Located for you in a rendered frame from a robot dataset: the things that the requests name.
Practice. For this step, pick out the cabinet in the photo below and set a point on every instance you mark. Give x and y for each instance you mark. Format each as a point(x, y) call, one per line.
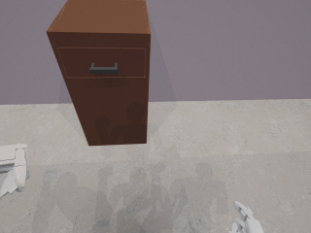
point(111, 110)

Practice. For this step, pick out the right robot hand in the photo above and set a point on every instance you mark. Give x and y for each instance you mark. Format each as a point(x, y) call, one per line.
point(251, 224)

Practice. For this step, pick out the drawer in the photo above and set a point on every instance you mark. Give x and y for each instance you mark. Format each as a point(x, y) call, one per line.
point(78, 60)

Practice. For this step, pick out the handle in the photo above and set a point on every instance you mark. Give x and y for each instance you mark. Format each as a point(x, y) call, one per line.
point(103, 70)

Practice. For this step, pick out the left robot hand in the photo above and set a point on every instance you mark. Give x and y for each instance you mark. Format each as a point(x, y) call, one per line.
point(13, 162)

